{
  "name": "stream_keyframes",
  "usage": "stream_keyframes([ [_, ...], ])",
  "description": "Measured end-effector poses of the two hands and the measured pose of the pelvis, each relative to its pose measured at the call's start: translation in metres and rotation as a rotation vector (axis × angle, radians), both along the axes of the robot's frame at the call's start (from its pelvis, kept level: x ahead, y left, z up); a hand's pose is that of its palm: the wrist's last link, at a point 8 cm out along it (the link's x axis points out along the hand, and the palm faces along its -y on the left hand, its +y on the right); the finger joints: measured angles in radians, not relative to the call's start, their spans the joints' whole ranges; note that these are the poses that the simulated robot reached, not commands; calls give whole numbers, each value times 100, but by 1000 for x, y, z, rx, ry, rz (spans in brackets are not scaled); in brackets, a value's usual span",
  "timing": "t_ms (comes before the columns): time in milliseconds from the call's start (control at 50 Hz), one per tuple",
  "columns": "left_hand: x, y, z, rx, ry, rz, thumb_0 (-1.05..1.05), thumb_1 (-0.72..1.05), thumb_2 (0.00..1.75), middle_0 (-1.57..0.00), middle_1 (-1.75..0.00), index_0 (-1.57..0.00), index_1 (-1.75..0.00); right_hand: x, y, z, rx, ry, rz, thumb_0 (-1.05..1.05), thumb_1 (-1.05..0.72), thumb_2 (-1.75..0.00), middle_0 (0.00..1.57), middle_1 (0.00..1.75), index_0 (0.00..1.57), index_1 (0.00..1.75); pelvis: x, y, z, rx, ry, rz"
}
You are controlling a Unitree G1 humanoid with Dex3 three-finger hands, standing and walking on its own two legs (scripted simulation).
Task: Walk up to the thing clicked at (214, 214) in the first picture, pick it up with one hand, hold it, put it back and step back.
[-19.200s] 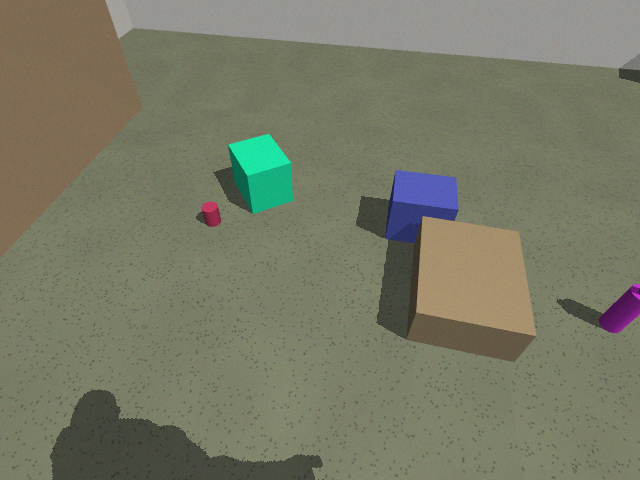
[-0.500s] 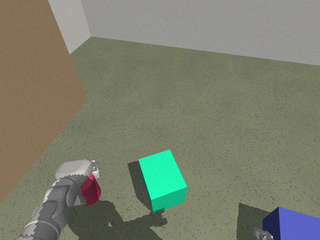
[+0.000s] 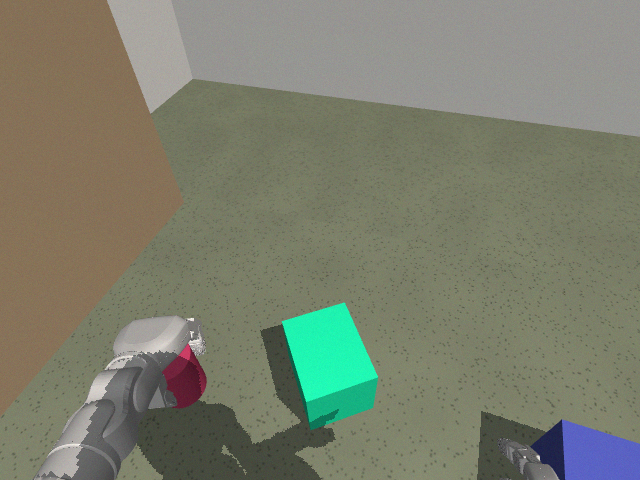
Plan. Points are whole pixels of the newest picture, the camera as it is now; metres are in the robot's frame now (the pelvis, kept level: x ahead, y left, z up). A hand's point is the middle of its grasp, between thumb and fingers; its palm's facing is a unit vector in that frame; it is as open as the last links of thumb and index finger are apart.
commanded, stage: hold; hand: left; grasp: from above
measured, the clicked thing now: (175, 372) +0.31 +0.22 -0.07
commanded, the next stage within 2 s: crouch in 0.44 s
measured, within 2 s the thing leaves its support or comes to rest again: neither
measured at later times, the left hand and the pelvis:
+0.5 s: hand (161, 367) +0.30 +0.23 -0.04, palm faces -0.43 -0.06 -0.90, open 9.3 cm; pelvis +0.01 +0.00 +0.00, yaw +0 degrees
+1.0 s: hand (179, 397) +0.30 +0.23 -0.14, palm faces -0.47 -0.01 -0.88, open 9.3 cm; pelvis -0.01 +0.00 -0.03, yaw +1 degrees
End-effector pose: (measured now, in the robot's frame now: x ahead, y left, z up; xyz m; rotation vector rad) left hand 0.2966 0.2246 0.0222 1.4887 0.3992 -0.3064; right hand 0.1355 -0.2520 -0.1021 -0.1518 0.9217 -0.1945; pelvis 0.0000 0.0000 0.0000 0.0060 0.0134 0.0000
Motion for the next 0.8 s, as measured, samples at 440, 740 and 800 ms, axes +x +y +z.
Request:
stream_keyframes([
  [440,5,5,-3,9,4,3,1,2,65,-70,-71,-70,-73,2,4,-2,3,35,-4,1,-91,-91,20,30,20,30,6,2,2,-1,5,1],
  [740,4,1,-15,-6,18,-8,1,4,62,-69,-72,-69,-73,3,3,0,0,34,-13,1,-90,-90,20,30,20,30,9,3,1,-1,12,2],
  [800,2,2,-29,3,22,-7,1,4,63,-69,-72,-69,-73,1,2,-2,-8,51,-4,1,-90,-90,20,30,20,30,7,2,-1,-1,29,7],
])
